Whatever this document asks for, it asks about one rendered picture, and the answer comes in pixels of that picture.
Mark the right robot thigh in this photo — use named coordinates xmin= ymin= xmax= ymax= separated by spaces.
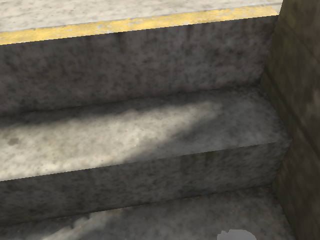
xmin=217 ymin=229 xmax=257 ymax=240

